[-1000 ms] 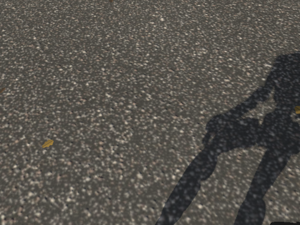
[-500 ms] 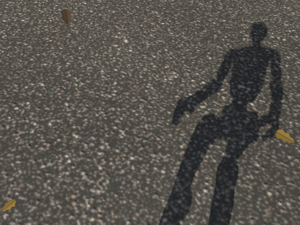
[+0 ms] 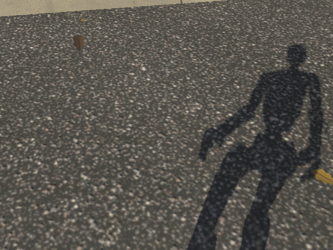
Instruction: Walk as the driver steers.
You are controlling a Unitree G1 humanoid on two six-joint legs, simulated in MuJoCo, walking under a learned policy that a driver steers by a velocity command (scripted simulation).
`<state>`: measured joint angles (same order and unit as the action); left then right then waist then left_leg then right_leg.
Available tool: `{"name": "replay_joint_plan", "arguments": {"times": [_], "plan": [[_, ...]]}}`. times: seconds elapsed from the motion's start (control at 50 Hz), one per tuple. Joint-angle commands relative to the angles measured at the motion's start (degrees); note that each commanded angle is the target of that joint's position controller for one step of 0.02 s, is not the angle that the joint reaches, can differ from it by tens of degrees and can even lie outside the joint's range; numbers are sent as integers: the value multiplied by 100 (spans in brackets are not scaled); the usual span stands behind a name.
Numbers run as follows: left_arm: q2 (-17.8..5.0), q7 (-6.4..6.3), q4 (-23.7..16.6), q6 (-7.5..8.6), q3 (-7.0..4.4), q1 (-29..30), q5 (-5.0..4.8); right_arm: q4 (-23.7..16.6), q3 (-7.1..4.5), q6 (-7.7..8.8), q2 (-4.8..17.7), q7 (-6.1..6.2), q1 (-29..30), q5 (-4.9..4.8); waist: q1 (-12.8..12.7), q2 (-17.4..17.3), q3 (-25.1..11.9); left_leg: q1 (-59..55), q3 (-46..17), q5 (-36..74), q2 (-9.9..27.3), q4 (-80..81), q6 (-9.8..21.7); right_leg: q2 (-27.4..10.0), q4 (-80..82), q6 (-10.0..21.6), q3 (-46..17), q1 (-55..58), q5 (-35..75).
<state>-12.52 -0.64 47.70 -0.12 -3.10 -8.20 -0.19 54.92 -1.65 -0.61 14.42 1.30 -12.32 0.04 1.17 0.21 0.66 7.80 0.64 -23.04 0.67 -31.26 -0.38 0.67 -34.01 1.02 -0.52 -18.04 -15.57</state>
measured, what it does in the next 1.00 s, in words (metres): walks ahead: right foot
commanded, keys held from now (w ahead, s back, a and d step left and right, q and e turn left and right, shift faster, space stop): w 0.88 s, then w+q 0.12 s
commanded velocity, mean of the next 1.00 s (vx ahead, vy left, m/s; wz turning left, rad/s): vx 0.42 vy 0.00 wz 0.02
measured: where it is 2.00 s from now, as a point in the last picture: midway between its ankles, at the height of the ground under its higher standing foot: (135, 158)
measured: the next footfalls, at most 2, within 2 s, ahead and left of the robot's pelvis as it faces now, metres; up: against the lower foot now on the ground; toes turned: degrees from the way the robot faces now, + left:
right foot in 0.60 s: +0.35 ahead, -0.12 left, +0.00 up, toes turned -1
left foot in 1.18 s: +0.62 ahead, +0.15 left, +0.00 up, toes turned +10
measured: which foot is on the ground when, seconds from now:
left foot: down 0.00-0.60, up 0.62-1.00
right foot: down 0.00-0.26, up 0.28-0.58, down 0.60-1.00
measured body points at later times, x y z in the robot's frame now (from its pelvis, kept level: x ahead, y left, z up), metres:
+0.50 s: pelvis +0.12 +0.00 +0.00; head +0.15 +0.01 +0.45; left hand +0.36 +0.22 -0.08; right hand +0.02 -0.24 -0.13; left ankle -0.07 +0.13 -0.73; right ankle +0.29 -0.12 -0.69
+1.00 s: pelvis +0.36 -0.03 +0.02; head +0.36 -0.02 +0.47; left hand +0.36 +0.25 -0.12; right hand +0.53 -0.28 -0.08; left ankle +0.54 +0.16 -0.66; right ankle +0.31 -0.12 -0.73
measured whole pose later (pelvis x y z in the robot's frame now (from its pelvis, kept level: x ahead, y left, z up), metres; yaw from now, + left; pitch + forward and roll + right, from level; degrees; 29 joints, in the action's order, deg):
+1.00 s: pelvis +0.36 -0.03 +0.02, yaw +2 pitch +1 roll -2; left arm -15.1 -0.2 55.2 5.0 -2.8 -19.4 -0.1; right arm 49.0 -3.9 3.7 15.3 0.3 -7.5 -0.7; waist -3.3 -1.1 -0.9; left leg 39.8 -2.4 3.8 7.7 -41.6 -0.7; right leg 4.0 -10.6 3.5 3.6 -1.5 -10.1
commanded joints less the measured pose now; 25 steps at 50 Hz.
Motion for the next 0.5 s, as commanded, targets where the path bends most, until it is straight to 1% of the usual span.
{"name": "replay_joint_plan", "arguments": {"times": [0.02,0.04,0.06,0.08,0.12,0.16,0.18,0.2,0.22,0.24,0.26,0.28,0.3,0.32,0.34,0.36,0.38,0.4,0.42,0.44,0.46,0.48,0.5], "plan": [[-779,-50,-196,86,-223,-15,-64,-140,-126,92,569,42,-187,-73,-58,-58,325,1151,-236,-1214,144,550,433,-301,666,512,-580,264,-1780],[-771,-47,-172,158,-224,-55,-84,-152,-116,176,539,49,-226,-97,-53,22,516,1250,-307,-1350,185,493,508,-371,762,582,-735,99,-2085],[-757,-31,-145,246,-224,-106,-100,-158,-112,274,527,47,-269,-111,-50,114,618,1313,-351,-1318,211,392,562,-460,825,667,-911,30,-2151],[-758,-5,-117,330,-228,-165,-110,-163,-112,372,526,35,-308,-115,-50,201,632,1359,-366,-1184,217,264,603,-559,869,759,-1103,55,-2073],[-824,54,-73,449,-250,-291,-125,-168,-117,534,506,-19,-382,-113,-44,394,461,1408,-300,-730,158,-27,639,-787,938,951,-1536,324,-1565],[-931,92,-45,501,-281,-431,-145,-133,-116,635,455,-93,-498,-109,-20,578,144,1367,-172,-5,48,-298,629,-1031,932,1132,-1939,727,-610],[-971,97,-51,513,-294,-467,-150,-89,-122,664,450,-129,-587,-106,2,577,-35,1268,-144,453,14,-365,617,-1089,824,1182,-1992,885,22],[-990,101,-78,520,-303,-459,-152,-25,-134,681,467,-162,-693,-100,33,493,-209,1083,-158,891,1,-364,603,-1049,623,1169,-1856,942,655],[-973,107,-142,526,-303,-338,-151,72,-153,686,494,-191,-882,-98,117,342,-351,755,-239,1295,20,-271,599,-913,290,1085,-1538,805,1237],[-869,123,-287,543,-277,11,-147,255,-193,678,566,-207,-1326,-114,326,34,-459,-4,-542,1692,152,12,670,-624,-348,881,-966,175,1774],[-601,164,-513,605,-199,614,-133,531,-286,640,795,-195,-2087,-156,646,-648,-462,-1298,-1326,2264,588,555,879,-88,-1597,466,-5,-1192,2142],[-511,204,-623,671,-154,941,-121,654,-335,581,1012,-201,-2571,-144,863,-1376,-52,-2362,-2613,3555,1592,1071,1340,184,-2759,154,467,-3139,-131],[-527,207,-684,664,-151,1010,-179,577,-265,552,881,-198,-2434,-68,714,-1186,353,-2473,-3238,3622,2212,1185,1728,-9,-3476,141,196,-4226,-1913],[-453,220,-725,650,-106,1112,-258,475,-187,559,671,-180,-2234,-22,601,-644,668,-2600,-3017,3536,2215,1132,1721,-325,-4020,186,-68,-4868,-1892],[-341,244,-778,636,-42,1169,-277,403,-142,540,582,-163,-2120,-7,547,-477,725,-2609,-2647,3426,2128,1273,1589,-466,-4102,198,-24,-5152,-1621],[-339,259,-837,642,-28,1217,-234,339,-102,512,557,-147,-1904,-24,435,-339,850,-2326,-2242,3350,1937,1510,1366,-609,-3721,176,45,-5052,-1168],[-391,276,-897,642,-30,1247,-176,248,-56,474,464,-114,-1612,-31,303,-423,874,-1763,-1782,3262,1653,1808,1159,-639,-3063,118,161,-4429,-631],[-300,323,-945,633,22,1311,-136,115,-22,438,419,-71,-1274,-13,221,-535,908,-896,-1314,3083,1292,2075,1018,-541,-2278,19,349,-3472,61],[-160,366,-977,611,81,1380,-99,45,-36,435,500,-27,-1114,-2,198,-652,838,-151,-861,2871,973,2315,909,-393,-1544,-29,484,-2353,817],[-124,383,-1018,584,99,1441,-89,46,-83,464,671,10,-1172,-8,187,-779,765,268,-653,2812,882,2626,900,-228,-1028,-35,604,-1484,1284],[-249,368,-1048,552,58,1461,-105,92,-139,517,864,26,-1320,-41,149,-850,720,264,-633,2928,964,2780,918,-117,-781,-3,615,-1044,1477],[-411,340,-1066,523,8,1438,-127,135,-179,560,957,31,-1384,-94,67,-833,704,-24,-572,3301,1035,2726,894,-64,-490,74,550,-936,1517],[-546,313,-1077,506,-37,1408,-134,174,-204,583,966,29,-1439,-133,-1,-815,629,-422,-514,3905,1104,2520,839,-3,-207,167,517,-877,1490]]}}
